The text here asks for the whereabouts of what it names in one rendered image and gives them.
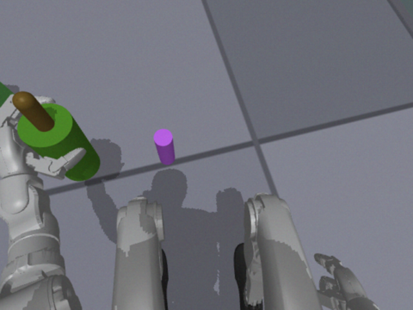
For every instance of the right robot arm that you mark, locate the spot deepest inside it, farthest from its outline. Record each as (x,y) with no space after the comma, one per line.
(361,303)

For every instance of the left robot arm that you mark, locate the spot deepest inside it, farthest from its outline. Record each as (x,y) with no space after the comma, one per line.
(34,277)

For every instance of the right robot foot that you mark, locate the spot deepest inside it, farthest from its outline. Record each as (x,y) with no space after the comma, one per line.
(240,270)

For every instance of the right robot hand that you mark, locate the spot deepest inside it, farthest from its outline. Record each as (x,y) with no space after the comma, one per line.
(335,293)

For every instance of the left robot hand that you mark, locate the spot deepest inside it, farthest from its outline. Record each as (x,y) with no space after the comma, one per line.
(17,157)

